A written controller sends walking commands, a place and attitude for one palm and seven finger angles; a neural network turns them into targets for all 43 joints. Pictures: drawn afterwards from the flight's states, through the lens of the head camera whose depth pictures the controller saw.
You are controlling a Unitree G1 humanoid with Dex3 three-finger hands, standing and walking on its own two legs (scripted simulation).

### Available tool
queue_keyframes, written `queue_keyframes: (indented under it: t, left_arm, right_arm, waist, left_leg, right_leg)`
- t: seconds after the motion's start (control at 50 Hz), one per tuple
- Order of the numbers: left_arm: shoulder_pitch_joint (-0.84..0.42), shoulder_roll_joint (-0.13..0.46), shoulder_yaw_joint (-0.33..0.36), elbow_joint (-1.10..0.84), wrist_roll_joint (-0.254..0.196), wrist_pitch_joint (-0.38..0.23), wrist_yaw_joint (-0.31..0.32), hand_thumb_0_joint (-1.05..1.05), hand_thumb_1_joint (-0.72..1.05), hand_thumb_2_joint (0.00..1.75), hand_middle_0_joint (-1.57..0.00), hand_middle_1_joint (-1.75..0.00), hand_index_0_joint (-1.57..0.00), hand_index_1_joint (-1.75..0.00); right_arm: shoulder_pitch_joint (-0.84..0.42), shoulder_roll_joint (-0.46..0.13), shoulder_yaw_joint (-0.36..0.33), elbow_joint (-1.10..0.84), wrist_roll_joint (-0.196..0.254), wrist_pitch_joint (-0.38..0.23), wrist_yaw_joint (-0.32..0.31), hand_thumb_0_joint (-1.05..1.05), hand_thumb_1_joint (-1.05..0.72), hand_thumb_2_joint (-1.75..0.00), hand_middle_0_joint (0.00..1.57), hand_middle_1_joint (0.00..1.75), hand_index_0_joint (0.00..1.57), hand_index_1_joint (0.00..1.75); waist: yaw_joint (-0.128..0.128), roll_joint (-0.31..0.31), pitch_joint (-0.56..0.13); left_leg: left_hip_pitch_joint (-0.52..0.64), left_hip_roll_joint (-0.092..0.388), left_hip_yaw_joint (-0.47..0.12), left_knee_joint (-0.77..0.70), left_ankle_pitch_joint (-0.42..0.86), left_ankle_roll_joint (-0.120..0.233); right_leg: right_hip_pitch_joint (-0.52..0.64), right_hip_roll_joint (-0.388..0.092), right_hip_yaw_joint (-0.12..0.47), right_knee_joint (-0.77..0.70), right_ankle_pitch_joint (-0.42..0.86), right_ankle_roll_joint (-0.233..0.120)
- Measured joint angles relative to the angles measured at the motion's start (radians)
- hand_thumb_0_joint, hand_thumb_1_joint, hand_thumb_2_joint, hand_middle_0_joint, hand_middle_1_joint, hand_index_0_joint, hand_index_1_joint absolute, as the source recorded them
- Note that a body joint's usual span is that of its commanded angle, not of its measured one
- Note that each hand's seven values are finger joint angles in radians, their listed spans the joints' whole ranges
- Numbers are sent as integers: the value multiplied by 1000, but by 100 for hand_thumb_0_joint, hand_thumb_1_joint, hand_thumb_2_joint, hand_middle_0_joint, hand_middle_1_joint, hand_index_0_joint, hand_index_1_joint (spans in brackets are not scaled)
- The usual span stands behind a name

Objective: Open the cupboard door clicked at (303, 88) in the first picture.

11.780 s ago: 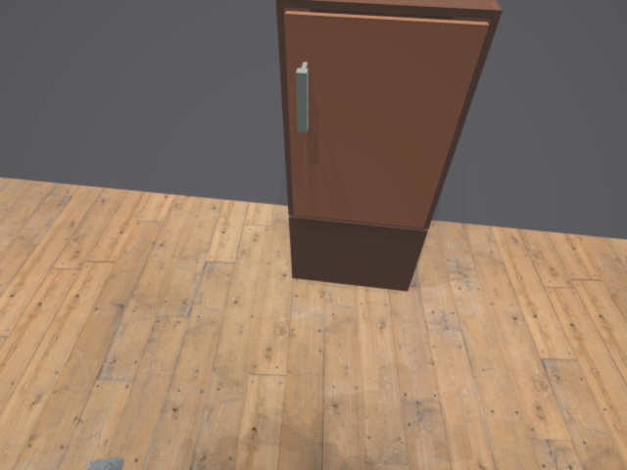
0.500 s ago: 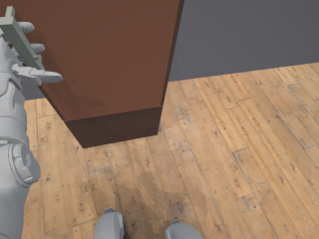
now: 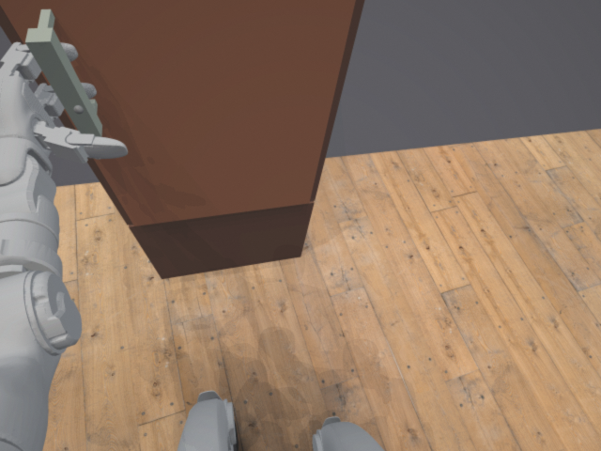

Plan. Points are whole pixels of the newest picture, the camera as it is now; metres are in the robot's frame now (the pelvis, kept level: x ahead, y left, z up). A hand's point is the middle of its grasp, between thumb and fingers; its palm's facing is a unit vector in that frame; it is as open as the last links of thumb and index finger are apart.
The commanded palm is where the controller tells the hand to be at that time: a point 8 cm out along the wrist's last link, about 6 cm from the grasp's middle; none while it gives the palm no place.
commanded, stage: close the thumb around the handle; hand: left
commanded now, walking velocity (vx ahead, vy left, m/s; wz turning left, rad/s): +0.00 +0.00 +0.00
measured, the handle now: (71, 78) +0.58 +0.26 +0.11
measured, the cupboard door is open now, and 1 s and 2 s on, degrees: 0 1 42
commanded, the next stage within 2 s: pull the door open along its arc in 0.66 s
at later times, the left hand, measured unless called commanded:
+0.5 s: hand (86, 105) +0.53 +0.23 +0.11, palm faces +0.15 -0.99 +0.01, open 6.8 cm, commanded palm +0.50 +0.27 +0.10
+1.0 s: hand (88, 111) +0.52 +0.23 +0.11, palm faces +0.14 -0.99 +0.01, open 5.9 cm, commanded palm +0.47 +0.27 +0.10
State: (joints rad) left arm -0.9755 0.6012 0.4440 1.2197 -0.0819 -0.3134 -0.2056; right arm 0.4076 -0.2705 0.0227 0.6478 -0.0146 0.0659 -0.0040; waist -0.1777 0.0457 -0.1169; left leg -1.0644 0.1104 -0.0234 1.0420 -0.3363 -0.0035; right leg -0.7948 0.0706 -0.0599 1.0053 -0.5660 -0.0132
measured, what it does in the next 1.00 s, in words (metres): stands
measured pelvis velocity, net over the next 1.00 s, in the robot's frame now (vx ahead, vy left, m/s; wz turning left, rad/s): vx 0.01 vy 0.00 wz -0.01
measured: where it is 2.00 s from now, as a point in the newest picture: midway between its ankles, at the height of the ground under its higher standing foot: outside the picture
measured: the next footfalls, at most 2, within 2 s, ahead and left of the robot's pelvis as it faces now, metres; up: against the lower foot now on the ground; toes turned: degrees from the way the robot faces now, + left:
none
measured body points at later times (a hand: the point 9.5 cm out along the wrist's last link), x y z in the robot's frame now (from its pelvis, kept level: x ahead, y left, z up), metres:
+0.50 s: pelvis +0.00 +0.00 +0.00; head +0.12 +0.03 +0.43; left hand +0.51 +0.28 +0.11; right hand -0.04 -0.26 -0.10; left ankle +0.08 +0.12 -0.66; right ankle -0.05 -0.12 -0.66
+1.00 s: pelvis +0.01 +0.00 +0.00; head +0.12 +0.01 +0.44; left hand +0.50 +0.28 +0.11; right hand +0.00 -0.27 -0.11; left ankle +0.08 +0.12 -0.66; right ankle -0.05 -0.12 -0.66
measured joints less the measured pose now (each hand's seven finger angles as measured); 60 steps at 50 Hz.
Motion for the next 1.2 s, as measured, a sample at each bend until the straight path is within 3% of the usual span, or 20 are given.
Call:
queue_keyframes:
  t: [0.18, 0.58, 0.94, 1.06, 1.2]
  left_arm:
    - [-34, 5, 7, 25, 21, 4, 28, -1, -29, 39, -31, -122, -31, -122]
    - [-5, -6, 8, -3, 21, 3, 37, 1, 70, 82, -38, -133, -38, -133]
    - [26, -6, 14, -28, -2, 9, 12, 1, 71, 79, -35, -135, -37, -135]
    - [148, -65, 14, -148, -38, 12, 3, 1, 70, 76, -35, -135, -36, -135]
    - [388, -183, -34, -397, -102, 33, 11, 0, 68, 72, -35, -135, -35, -134]
  right_arm:
    - [15, 3, 5, 4, -8, -6, 0, 0, -90, -90, 21, 30, 21, 30]
    - [36, 8, 0, 11, -10, 1, 5, 0, -90, -90, 21, 30, 21, 30]
    - [4, -2, -3, -14, -1, 8, 3, 0, -90, -90, 21, 30, 20, 30]
    - [13, 0, -12, -27, 9, 27, 10, 0, -90, -90, 21, 30, 20, 30]
    - [-1, 8, -22, -57, 30, 34, 18, 0, -90, -90, 21, 30, 20, 30]
  waist:
    - [-15, 3, 5]
    - [-11, 8, 4]
    - [-3, 3, 0]
    - [19, 4, -11]
    - [50, 4, -26]
  left_leg:
    - [-19, 0, 4, 3, 6, 6]
    - [-1, 2, 10, -11, 3, 5]
    - [9, 4, 10, -10, -4, -4]
    - [55, 3, 28, -33, -8, -3]
    - [152, -3, 50, -81, -9, -2]
  right_leg:
    - [-21, -1, 4, 4, 7, 6]
    - [-5, 1, 12, -13, 9, 5]
    - [1, 3, 13, -4, -2, -3]
    - [38, -1, 29, -24, -1, -2]
    - [126, -11, 48, -71, 5, 1]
